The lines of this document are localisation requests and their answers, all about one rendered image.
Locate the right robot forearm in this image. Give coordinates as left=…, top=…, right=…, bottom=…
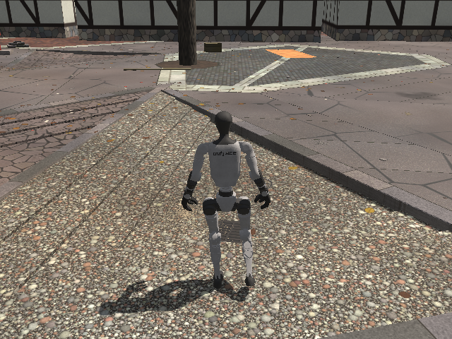
left=254, top=169, right=269, bottom=196

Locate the robot right upper arm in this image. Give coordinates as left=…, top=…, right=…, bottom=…
left=239, top=141, right=261, bottom=180

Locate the right robot hand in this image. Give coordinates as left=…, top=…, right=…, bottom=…
left=254, top=194, right=271, bottom=209

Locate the left robot forearm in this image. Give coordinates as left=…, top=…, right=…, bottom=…
left=183, top=171, right=197, bottom=199

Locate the robot right shin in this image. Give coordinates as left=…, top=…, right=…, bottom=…
left=242, top=230, right=253, bottom=277

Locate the robot left foot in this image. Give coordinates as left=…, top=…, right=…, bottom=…
left=213, top=270, right=224, bottom=289

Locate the left robot hand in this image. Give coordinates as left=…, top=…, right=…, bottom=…
left=182, top=196, right=198, bottom=211

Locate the robot left upper arm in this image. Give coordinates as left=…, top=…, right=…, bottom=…
left=190, top=142, right=210, bottom=182

